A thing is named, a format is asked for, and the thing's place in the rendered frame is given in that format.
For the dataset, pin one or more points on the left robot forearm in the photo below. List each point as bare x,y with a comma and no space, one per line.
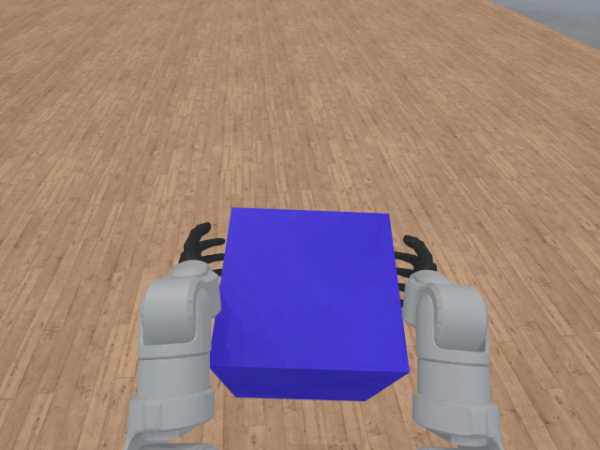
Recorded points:
174,394

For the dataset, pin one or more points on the right robot forearm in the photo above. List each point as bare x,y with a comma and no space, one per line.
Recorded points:
453,397

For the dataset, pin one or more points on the robot left hand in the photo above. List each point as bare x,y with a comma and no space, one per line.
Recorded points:
193,247

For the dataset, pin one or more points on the carton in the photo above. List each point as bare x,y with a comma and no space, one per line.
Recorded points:
310,306

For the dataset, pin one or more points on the robot right hand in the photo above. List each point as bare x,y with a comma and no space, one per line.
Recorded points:
423,261

